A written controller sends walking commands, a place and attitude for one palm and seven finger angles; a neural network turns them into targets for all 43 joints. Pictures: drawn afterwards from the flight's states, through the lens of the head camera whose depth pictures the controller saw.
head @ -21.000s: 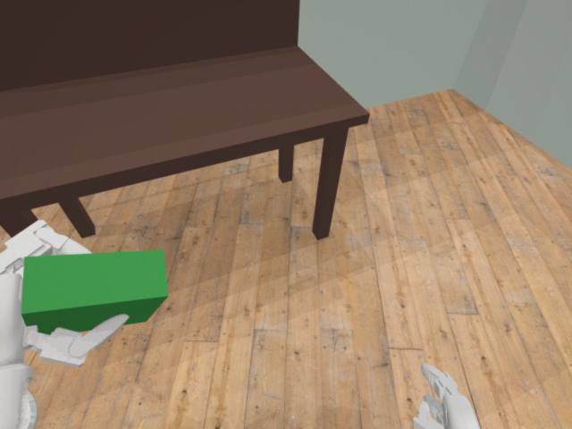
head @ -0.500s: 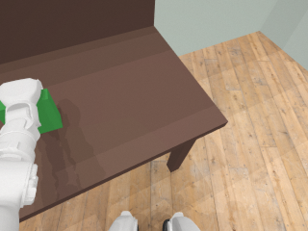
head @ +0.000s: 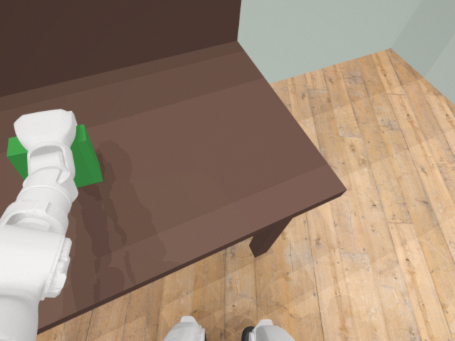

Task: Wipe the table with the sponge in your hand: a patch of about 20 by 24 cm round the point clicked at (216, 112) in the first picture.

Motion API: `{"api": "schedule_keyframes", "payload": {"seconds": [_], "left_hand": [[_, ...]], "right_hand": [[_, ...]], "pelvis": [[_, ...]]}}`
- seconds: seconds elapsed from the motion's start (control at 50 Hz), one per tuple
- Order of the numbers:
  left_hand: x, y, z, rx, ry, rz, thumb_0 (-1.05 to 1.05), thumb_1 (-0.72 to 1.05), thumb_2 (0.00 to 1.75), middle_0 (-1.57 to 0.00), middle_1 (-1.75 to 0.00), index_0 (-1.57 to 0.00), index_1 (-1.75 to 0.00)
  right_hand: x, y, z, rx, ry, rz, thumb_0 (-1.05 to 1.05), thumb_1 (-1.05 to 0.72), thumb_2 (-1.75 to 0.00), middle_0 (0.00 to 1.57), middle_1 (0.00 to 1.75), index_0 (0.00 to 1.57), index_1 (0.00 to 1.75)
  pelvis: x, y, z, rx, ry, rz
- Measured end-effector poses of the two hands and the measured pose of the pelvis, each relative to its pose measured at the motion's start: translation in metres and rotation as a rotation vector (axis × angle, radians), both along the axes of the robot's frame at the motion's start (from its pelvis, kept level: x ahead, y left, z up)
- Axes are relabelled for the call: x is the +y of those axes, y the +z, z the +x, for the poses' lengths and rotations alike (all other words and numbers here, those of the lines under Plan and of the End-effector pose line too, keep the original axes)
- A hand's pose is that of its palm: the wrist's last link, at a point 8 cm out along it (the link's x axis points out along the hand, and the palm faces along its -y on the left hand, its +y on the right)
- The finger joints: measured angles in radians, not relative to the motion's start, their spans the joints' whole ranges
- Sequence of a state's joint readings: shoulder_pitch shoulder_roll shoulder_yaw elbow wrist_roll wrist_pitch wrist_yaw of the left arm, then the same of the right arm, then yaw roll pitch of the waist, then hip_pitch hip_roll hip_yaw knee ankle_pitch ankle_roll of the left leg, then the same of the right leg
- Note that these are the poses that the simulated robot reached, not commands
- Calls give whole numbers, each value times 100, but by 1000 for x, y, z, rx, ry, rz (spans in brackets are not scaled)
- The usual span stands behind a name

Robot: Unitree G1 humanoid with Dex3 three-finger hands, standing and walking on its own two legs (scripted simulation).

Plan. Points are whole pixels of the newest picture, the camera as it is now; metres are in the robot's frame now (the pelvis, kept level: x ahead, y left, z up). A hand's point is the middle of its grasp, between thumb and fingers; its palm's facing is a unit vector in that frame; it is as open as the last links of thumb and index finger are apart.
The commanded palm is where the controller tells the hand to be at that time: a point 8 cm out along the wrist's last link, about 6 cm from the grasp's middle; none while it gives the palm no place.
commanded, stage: slide across to the middle lane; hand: left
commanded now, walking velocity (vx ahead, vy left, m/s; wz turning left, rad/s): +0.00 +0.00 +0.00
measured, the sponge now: (63, 168) +0.44 +0.32 -0.03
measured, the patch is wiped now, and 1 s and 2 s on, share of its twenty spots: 0.50 0.70 0.85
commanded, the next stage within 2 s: wipe back along the middle lane in 0.32 s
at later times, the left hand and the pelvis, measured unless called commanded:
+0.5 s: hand (92, 140) +0.48 +0.26 +0.00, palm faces -0.14 +0.03 -0.99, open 9.6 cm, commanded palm +0.46 +0.22 +0.04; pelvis +0.04 -0.01 +0.01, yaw -1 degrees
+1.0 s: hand (98, 152) +0.45 +0.25 +0.01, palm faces -0.09 +0.02 -1.00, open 9.5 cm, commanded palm +0.41 +0.21 +0.03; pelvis +0.03 +0.00 +0.02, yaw -1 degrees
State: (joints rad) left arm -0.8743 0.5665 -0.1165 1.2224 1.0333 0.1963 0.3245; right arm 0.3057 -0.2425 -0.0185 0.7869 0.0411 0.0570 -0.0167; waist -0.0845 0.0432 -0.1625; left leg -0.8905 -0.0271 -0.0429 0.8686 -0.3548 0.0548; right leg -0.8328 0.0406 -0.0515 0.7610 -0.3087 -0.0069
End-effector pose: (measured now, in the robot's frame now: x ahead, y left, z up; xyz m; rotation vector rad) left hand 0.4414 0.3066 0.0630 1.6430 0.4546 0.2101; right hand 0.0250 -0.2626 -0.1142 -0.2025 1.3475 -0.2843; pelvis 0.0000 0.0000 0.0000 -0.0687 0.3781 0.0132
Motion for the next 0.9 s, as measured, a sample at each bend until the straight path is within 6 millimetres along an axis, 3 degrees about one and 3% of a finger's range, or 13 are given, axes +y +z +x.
{"api": "schedule_keyframes", "payload": {"seconds": [0.32, 0.62, 0.9], "left_hand": [[-49, 1, 26, -22, -26, -41, 0, -53, 116, -79, -141, -80, -146], [-56, -2, 18, -45, -25, -40, -1, -48, 113, -75, -143, -76, -148], [-65, -1, 1, -74, -45, -51, -2, -45, 111, -73, -145, -73, -150]], "right_hand": [[2, 4, 59, -55, 7, 52, 0, -90, -90, 20, 30, 20, 30], [-9, 10, 58, -24, -13, 49, 0, -91, -90, 20, 30, 20, 30], [7, 13, 82, -93, 6, 74, 0, -91, -90, 20, 30, 20, 30]], "pelvis": [[-4, 11, 28, -17, -18, 9], [-7, 16, 37, -34, -22, 13], [1, 18, 35, -63, -27, 15]]}}
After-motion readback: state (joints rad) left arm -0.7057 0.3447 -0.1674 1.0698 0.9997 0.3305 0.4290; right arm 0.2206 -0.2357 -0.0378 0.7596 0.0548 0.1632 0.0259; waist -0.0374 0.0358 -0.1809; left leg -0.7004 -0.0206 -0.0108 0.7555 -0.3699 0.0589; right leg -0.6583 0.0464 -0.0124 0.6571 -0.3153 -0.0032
